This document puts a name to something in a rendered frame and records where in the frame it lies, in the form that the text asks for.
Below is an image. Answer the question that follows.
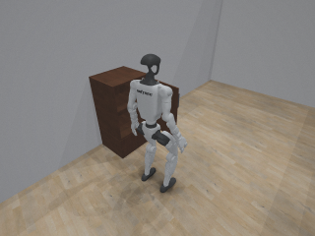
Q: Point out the left robot upper arm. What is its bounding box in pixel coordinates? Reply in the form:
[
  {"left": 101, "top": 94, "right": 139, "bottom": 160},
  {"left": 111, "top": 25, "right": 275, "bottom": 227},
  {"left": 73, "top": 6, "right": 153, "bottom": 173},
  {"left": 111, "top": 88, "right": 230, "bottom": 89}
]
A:
[{"left": 127, "top": 80, "right": 141, "bottom": 110}]

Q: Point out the robot left hand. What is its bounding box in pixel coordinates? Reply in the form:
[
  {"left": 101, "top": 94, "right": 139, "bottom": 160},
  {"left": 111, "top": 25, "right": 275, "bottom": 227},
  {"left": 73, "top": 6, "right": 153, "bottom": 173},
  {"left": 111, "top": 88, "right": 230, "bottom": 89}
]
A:
[{"left": 131, "top": 122, "right": 140, "bottom": 136}]

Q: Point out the right robot upper arm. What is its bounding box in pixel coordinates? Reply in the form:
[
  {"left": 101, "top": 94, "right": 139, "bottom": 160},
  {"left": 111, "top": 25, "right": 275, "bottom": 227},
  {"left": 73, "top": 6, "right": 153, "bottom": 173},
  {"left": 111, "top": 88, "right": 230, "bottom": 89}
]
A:
[{"left": 158, "top": 85, "right": 173, "bottom": 122}]

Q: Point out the left robot forearm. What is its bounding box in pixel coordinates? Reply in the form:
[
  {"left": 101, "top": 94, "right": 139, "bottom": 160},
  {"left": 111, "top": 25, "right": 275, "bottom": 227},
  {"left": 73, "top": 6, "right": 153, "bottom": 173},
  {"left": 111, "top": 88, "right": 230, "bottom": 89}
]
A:
[{"left": 127, "top": 107, "right": 138, "bottom": 125}]

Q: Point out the right robot forearm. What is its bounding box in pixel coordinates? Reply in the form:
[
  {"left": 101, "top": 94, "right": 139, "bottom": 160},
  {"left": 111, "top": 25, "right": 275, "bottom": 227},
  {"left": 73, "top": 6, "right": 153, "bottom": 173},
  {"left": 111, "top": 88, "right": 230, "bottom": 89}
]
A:
[{"left": 166, "top": 113, "right": 182, "bottom": 141}]

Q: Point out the cupboard door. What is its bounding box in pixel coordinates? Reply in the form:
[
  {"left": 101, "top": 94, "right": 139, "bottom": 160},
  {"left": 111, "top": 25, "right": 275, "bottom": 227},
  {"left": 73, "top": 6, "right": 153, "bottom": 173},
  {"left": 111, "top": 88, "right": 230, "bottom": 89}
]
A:
[{"left": 155, "top": 79, "right": 179, "bottom": 136}]

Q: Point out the left robot foot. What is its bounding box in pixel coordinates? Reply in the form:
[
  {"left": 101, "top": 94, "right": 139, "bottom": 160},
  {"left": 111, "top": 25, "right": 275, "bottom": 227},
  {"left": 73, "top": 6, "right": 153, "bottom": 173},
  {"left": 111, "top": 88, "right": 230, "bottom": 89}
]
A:
[{"left": 141, "top": 167, "right": 157, "bottom": 182}]

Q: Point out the robot head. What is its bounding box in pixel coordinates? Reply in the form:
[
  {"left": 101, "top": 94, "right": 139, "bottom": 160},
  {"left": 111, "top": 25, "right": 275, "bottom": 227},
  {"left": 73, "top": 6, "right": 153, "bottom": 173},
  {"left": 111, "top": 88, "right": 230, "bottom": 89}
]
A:
[{"left": 139, "top": 53, "right": 161, "bottom": 87}]

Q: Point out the robot right hand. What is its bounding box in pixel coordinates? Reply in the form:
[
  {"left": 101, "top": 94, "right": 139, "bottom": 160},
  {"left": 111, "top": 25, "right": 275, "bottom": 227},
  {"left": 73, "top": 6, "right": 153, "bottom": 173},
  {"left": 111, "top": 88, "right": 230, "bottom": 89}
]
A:
[{"left": 175, "top": 137, "right": 188, "bottom": 153}]

